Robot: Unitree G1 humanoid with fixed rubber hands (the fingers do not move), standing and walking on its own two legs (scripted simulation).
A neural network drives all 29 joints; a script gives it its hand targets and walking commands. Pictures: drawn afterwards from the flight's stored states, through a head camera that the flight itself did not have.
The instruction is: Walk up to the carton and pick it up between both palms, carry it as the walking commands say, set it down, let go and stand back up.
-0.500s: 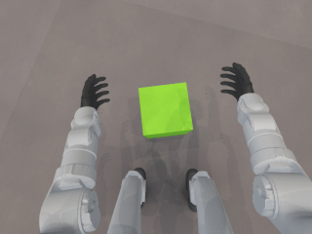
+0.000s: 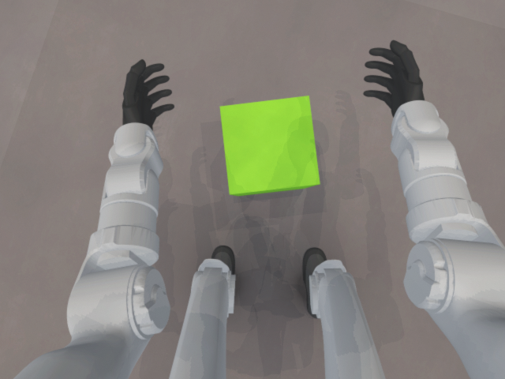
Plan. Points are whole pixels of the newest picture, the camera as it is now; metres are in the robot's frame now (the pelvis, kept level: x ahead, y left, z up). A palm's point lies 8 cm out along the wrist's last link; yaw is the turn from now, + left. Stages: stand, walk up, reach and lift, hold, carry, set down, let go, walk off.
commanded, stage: reach and lift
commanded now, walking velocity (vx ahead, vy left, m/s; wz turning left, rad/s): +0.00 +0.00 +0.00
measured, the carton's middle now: (268, 153) +0.48 +0.00 -0.50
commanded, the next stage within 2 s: none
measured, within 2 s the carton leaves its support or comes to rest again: neither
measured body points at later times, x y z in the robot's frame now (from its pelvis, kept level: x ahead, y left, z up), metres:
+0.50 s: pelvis -0.03 +0.00 -0.14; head +0.31 +0.00 +0.16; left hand +0.49 +0.20 -0.28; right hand +0.51 -0.18 -0.28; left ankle +0.07 +0.14 -0.60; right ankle +0.07 -0.15 -0.60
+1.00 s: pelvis -0.04 +0.00 -0.23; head +0.33 +0.00 +0.03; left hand +0.49 +0.19 -0.41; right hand +0.50 -0.18 -0.42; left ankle +0.07 +0.14 -0.60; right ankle +0.07 -0.14 -0.60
